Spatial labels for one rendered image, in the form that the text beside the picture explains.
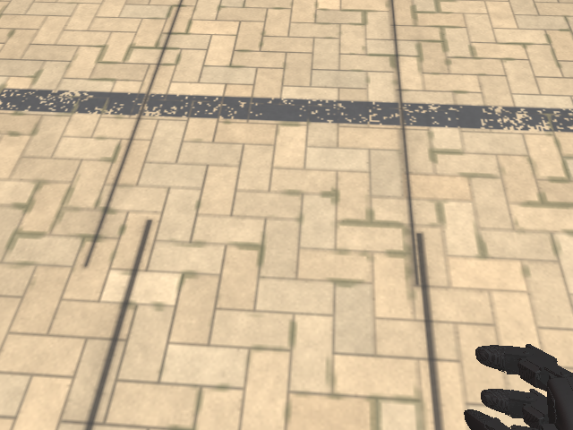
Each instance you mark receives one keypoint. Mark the robot right hand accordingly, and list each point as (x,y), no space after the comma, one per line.
(554,412)

